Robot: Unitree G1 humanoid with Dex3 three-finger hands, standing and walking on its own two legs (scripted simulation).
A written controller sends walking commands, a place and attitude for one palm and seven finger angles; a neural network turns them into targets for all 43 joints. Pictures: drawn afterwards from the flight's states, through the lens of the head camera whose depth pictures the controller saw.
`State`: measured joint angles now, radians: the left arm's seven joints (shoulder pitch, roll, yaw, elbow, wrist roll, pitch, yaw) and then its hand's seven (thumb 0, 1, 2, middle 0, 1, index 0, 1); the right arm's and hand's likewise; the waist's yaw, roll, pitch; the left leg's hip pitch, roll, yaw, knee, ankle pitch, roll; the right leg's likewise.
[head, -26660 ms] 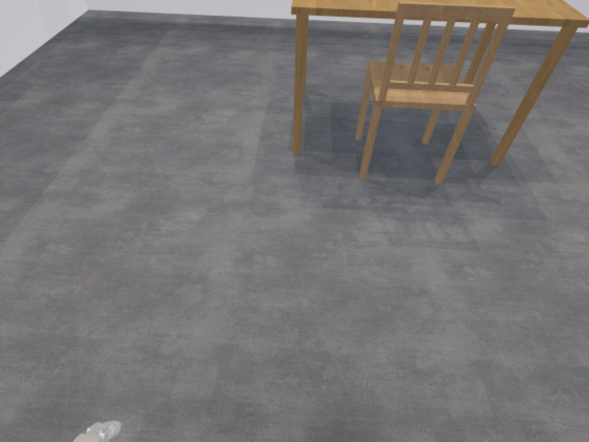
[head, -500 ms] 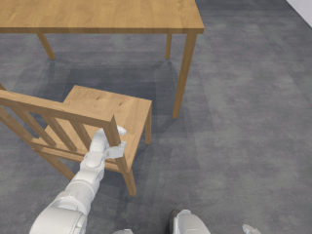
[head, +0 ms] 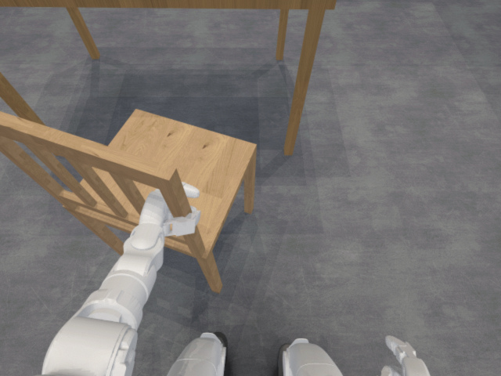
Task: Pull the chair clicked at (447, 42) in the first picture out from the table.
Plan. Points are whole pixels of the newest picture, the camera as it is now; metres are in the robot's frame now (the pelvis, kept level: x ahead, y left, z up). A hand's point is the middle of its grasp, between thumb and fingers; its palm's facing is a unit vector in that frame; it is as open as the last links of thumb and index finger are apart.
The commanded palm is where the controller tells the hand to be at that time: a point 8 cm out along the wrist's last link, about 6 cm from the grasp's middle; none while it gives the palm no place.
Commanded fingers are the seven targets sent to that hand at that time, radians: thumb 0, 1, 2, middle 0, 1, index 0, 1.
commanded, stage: step backward, pulling the chair out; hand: left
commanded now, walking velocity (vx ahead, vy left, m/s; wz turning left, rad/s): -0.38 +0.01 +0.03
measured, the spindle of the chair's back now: (100, 188) +0.44 +0.33 -0.09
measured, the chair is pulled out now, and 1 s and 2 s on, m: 0.40 0.58 0.58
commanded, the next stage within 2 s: stop walking, hand still on the chair in 0.20 s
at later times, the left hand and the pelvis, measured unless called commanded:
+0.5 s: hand (186, 285) +0.25 +0.12 -0.06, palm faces -0.06 -0.99 -0.14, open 6.4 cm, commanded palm +0.24 +0.17 -0.04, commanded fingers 0.00 0.90 0.90 -0.50 -1.45 -0.50 -1.45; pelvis -0.07 +0.00 +0.01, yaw +1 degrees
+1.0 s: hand (191, 326) +0.19 +0.10 -0.06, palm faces -0.09 -0.99 -0.12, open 6.3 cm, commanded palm +0.18 +0.16 -0.04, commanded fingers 0.00 0.90 0.90 -0.50 -1.45 -0.50 -1.45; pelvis -0.04 +0.00 +0.02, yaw +0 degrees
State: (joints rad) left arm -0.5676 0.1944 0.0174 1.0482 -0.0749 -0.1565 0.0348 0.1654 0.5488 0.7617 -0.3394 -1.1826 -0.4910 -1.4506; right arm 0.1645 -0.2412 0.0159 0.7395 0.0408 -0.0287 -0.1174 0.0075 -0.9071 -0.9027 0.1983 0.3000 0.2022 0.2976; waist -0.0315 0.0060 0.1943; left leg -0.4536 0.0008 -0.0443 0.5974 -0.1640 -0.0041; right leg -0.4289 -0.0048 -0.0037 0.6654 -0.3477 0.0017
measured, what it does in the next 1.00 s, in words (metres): steps on the spot: left foot, then right foot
